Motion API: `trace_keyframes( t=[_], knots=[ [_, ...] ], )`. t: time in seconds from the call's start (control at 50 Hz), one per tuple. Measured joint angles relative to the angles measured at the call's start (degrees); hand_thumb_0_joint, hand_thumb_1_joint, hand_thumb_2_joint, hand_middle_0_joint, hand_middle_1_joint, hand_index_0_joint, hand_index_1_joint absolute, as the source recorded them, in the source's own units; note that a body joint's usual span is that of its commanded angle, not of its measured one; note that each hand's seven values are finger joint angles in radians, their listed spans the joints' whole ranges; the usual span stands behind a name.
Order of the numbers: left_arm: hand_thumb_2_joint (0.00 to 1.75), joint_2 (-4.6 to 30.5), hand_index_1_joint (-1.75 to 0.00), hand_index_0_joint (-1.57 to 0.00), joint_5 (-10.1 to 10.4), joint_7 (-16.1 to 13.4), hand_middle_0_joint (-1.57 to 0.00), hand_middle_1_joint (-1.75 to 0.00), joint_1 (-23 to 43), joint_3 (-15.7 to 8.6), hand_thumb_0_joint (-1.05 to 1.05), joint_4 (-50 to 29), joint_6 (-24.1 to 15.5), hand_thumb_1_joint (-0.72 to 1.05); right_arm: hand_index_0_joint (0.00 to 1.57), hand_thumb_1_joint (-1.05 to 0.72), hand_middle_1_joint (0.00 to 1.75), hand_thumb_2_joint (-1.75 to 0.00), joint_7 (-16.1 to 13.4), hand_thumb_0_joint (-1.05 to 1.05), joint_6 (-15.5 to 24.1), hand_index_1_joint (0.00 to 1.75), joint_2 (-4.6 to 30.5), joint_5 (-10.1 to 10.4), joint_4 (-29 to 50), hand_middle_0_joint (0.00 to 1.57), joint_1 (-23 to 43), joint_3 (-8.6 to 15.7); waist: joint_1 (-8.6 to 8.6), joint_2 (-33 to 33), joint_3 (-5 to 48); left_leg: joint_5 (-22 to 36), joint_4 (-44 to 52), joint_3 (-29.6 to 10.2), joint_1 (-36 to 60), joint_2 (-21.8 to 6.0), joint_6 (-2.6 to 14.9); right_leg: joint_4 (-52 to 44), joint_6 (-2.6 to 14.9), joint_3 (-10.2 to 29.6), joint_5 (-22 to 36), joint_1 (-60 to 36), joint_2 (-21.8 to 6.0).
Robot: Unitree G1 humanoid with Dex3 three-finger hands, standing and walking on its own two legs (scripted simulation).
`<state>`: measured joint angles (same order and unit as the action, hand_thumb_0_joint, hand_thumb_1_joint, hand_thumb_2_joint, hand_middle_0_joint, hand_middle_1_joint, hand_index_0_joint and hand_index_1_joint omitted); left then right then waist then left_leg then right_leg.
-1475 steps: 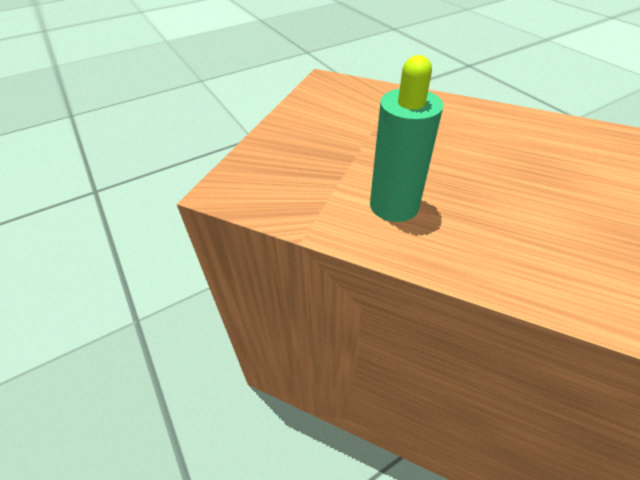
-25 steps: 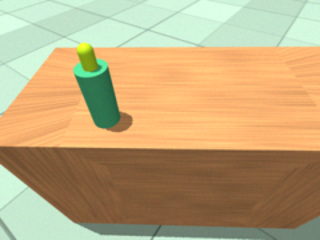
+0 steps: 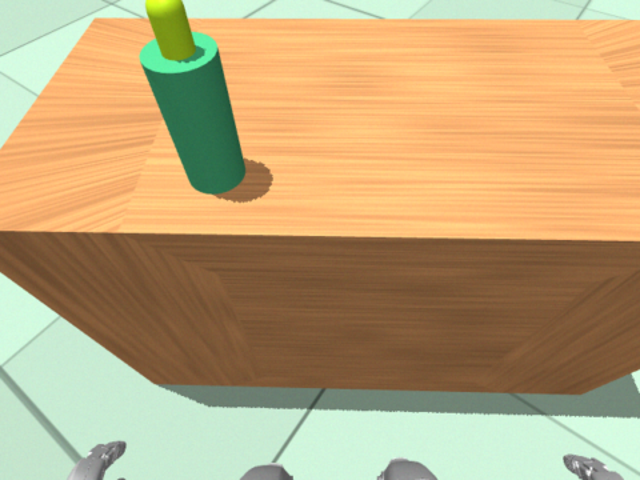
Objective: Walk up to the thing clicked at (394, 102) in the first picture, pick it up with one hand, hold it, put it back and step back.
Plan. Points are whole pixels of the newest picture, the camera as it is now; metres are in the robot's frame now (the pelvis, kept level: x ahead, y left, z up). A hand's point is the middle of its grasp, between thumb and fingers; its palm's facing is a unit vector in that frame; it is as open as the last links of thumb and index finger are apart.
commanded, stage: step back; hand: left
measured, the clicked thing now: (194, 101) +0.53 +0.16 +0.17
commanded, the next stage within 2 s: none
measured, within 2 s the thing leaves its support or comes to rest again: neither
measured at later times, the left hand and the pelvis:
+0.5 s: hand out of the picture +0.01 +0.25 -0.13, palm faces -0.09 -0.91 -0.39, open 7.4 cm; pelvis -0.10 -0.01 +0.00, yaw -4 degrees
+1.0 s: hand out of the picture -0.15 +0.28 -0.15, palm faces -0.03 -0.92 -0.38, open 7.4 cm; pelvis -0.25 +0.00 +0.01, yaw -3 degrees
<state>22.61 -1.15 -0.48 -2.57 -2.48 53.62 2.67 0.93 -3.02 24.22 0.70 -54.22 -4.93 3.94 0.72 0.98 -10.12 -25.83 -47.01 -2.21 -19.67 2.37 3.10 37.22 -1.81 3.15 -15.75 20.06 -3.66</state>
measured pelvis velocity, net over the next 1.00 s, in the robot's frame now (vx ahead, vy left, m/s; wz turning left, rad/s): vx -0.25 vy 0.00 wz -0.05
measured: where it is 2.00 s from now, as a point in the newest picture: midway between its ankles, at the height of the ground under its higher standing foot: outside the picture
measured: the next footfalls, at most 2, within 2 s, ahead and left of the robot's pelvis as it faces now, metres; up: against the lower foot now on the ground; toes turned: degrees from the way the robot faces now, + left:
right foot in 0.38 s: -0.05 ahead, -0.12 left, +0.00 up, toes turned -1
left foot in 0.74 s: -0.14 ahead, +0.13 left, +0.00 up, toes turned -2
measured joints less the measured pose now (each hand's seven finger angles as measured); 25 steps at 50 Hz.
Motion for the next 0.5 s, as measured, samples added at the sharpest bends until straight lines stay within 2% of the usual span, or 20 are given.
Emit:
trace_keyframes(
  t=[0.02,0.04,0.06,0.1,0.12,0.14,0.18,0.24,0.3,0.34,0.38,0.4,0.42,0.46,0.5],
  knots=[
    [0.90,0.24,-0.30,-0.21,0.01,-0.03,-0.20,-0.30,0.21,0.08,0.01,-0.67,0.25,0.90,0.20,-0.91,0.30,-0.89,0.08,0.01,0.38,0.30,0.11,-0.20,0.54,0.20,-0.83,0.08,0.29,0.16,0.42,4.09,3.78,0.38,1.39,-0.47,-0.05,1.41,-0.29,0.01,-0.42,1.25,-0.15],
    [0.90,0.45,-0.30,-0.21,0.18,-0.07,-0.20,-0.30,0.55,0.11,0.01,-1.40,0.51,0.90,0.20,-0.91,0.30,-0.89,0.06,0.01,0.79,0.30,0.26,-0.67,0.93,0.20,-1.69,0.27,0.47,0.10,0.78,5.04,6.76,0.21,2.43,-0.85,-1.23,3.53,0.25,0.08,-1.08,2.88,-0.02],
    [0.90,0.87,-0.30,-0.21,0.33,-0.28,-0.20,-0.30,1.37,-0.11,0.01,-1.94,0.77,0.90,0.20,-0.91,0.30,-0.89,-0.08,0.01,1.06,0.30,-0.29,-1.32,0.93,0.20,-2.06,0.50,0.28,1.07,0.10,4.04,6.18,0.58,2.14,-0.38,-1.85,6.66,1.30,2.15,-4.92,4.20,0.67],
    [0.90,1.30,-0.30,-0.20,0.33,-1.06,-0.20,-0.30,2.21,-0.65,0.01,-2.66,1.08,0.90,0.20,-0.91,0.30,-0.89,0.09,0.01,1.11,0.30,-1.53,-1.84,0.88,0.20,-2.76,0.00,0.21,1.94,-1.11,3.88,5.09,0.75,1.54,-0.60,-1.90,15.26,2.54,6.59,-13.91,6.20,5.14],
    [0.90,1.43,-0.30,-0.20,0.38,-1.34,-0.20,-0.30,2.27,-0.76,0.01,-2.72,1.15,0.90,0.20,-0.91,0.30,-0.89,0.07,0.01,1.04,0.30,-2.18,-1.92,0.87,0.20,-3.19,-0.30,0.44,2.06,-1.32,4.49,5.59,0.53,1.54,-0.94,-1.89,19.63,2.90,7.57,-15.77,6.94,7.31],
    [0.90,1.53,-0.30,-0.20,0.57,-1.47,-0.20,-0.30,2.14,-0.80,0.01,-2.69,1.12,0.91,0.20,-0.91,0.30,-0.89,-0.09,0.01,0.95,0.30,-2.80,-2.04,0.86,0.20,-3.58,-0.57,0.53,2.22,-1.31,5.33,6.57,0.50,1.63,-1.26,-1.92,23.50,3.05,7.88,-16.10,7.63,8.90],
    [0.90,1.40,-0.30,-0.20,0.87,-1.30,-0.20,-0.30,1.30,-0.84,0.01,-2.80,0.89,0.91,0.20,-0.91,0.30,-0.89,-0.63,0.01,0.81,0.30,-3.51,-2.21,1.21,0.20,-4.11,-0.98,0.41,2.06,-1.24,6.96,8.53,0.83,1.77,-2.06,-1.80,28.40,2.77,6.84,-15.10,8.24,10.40],
    [0.90,0.89,-0.30,-0.20,0.70,-0.64,-0.20,-0.30,-0.79,-0.97,0.01,-3.17,0.72,0.91,0.20,-0.90,0.31,-0.89,-1.29,0.01,1.03,0.30,-3.87,-2.34,2.60,0.20,-4.40,-1.11,0.33,1.32,-1.46,8.75,10.44,1.69,1.79,-3.14,-1.68,27.32,1.60,4.85,-14.55,6.12,10.02],
    [0.90,0.48,-0.30,-0.20,0.51,-0.02,-0.20,-0.30,-2.67,-1.19,0.01,-3.36,0.75,0.91,0.20,-0.90,0.31,-0.89,-1.52,0.01,1.34,0.30,-3.70,-2.22,4.21,0.20,-4.42,-1.25,0.34,0.71,-1.58,9.79,10.71,2.62,1.04,-3.88,-2.06,18.83,0.98,3.37,-13.76,2.02,8.28],
    [0.90,0.22,-0.30,-0.20,0.36,0.34,-0.20,-0.30,-3.60,-1.41,0.01,-3.37,0.57,0.91,0.20,-0.90,0.31,-0.89,-1.43,0.01,1.22,0.30,-3.23,-2.14,5.01,0.20,-4.31,-1.44,0.23,0.26,-1.42,10.00,9.77,3.16,-0.12,-4.25,-2.61,11.18,1.34,1.96,-12.12,-1.15,6.84],
    [0.90,-0.16,-0.30,-0.20,0.08,0.50,-0.20,-0.30,-4.55,-1.64,0.01,-3.20,0.05,0.91,0.20,-0.90,0.31,-0.89,-1.28,0.01,0.73,0.30,-2.49,-1.82,5.34,0.20,-4.06,-1.52,-0.15,-0.50,-0.95,9.60,7.63,3.56,-1.74,-4.79,-3.29,1.22,2.25,0.46,-6.18,-5.14,5.88],
    [0.90,-0.95,-0.30,-0.20,-0.26,0.44,-0.20,-0.30,-4.65,-1.80,0.01,-2.79,-0.22,0.91,0.20,-0.90,0.31,-0.89,-1.30,0.01,0.44,0.30,-1.85,-1.54,5.10,0.20,-3.52,-1.39,0.12,-2.23,-1.30,9.41,6.37,2.73,-2.40,-5.75,-3.58,-0.11,2.60,-0.46,-4.64,-5.75,6.77],
    [0.90,-1.59,-0.30,-0.20,-0.39,0.61,-0.20,-0.30,-4.91,-1.72,0.01,-2.68,-0.29,0.91,0.20,-0.90,0.31,-0.89,-1.46,0.01,0.09,0.30,-1.48,-1.21,4.78,0.20,-3.18,-1.23,0.63,-3.41,-1.37,7.70,4.92,0.75,-3.17,-5.20,-3.22,0.02,2.86,-1.32,-4.43,-5.62,7.15],
    [0.90,-2.05,-0.30,-0.20,-0.50,1.00,-0.20,-0.30,-5.73,-1.33,0.01,-3.23,-0.37,0.91,0.20,-0.90,0.31,-0.89,-1.88,0.01,-0.55,0.30,-1.51,-0.94,4.10,0.20,-2.92,-1.09,-0.06,-2.93,-0.78,-0.94,-4.12,-2.33,-5.60,-1.09,-2.92,0.68,3.37,-0.77,-4.14,-4.45,6.08],
    [0.90,-2.73,-0.30,-0.21,-0.14,0.94,-0.20,-0.30,-6.02,-1.10,0.01,-3.72,-0.26,0.90,0.20,-0.91,0.30,-0.89,-2.05,0.01,-0.45,0.30,-1.04,-0.41,3.93,0.20,-3.31,-1.14,-0.56,-2.88,-0.30,-2.82,-12.75,-4.55,-7.19,2.30,-2.84,-0.78,3.31,-0.48,-2.62,-4.13,5.02]
  ],
)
